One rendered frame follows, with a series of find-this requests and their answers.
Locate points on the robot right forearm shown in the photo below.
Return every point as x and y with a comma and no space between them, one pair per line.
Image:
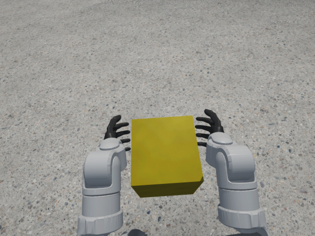
236,178

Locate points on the carton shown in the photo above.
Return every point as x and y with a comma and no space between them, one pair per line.
165,158

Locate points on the robot right hand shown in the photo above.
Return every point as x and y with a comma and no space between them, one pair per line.
215,125

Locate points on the robot left forearm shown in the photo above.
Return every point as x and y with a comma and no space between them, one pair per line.
101,186

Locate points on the robot left hand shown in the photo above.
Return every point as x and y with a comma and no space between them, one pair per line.
112,128

